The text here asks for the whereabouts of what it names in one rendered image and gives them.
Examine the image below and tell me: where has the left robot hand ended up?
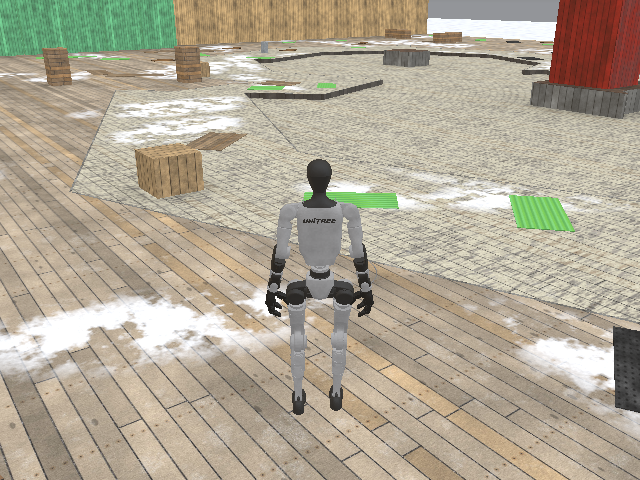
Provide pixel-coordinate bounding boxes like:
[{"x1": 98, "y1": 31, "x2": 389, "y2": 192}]
[{"x1": 265, "y1": 290, "x2": 289, "y2": 317}]

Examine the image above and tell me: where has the right robot upper arm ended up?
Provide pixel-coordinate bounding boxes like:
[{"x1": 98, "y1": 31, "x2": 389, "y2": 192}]
[{"x1": 340, "y1": 202, "x2": 364, "y2": 259}]

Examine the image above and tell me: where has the robot right shin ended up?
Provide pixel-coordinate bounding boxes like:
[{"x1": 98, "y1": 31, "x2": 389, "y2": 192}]
[{"x1": 332, "y1": 333, "x2": 347, "y2": 397}]

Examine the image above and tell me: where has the right robot hand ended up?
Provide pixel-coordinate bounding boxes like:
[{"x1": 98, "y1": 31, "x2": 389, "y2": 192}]
[{"x1": 350, "y1": 289, "x2": 374, "y2": 317}]

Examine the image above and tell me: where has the left robot upper arm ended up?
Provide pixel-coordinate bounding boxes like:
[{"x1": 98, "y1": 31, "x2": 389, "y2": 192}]
[{"x1": 275, "y1": 203, "x2": 299, "y2": 259}]

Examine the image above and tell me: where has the robot torso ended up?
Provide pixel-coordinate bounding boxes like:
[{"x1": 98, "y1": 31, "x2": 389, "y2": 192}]
[{"x1": 296, "y1": 198, "x2": 343, "y2": 300}]

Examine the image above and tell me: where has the robot left forearm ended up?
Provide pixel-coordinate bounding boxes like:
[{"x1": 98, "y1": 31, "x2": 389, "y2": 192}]
[{"x1": 267, "y1": 244, "x2": 286, "y2": 293}]

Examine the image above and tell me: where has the robot right forearm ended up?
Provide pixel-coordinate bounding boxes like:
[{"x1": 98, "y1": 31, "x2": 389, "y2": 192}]
[{"x1": 353, "y1": 243, "x2": 372, "y2": 292}]

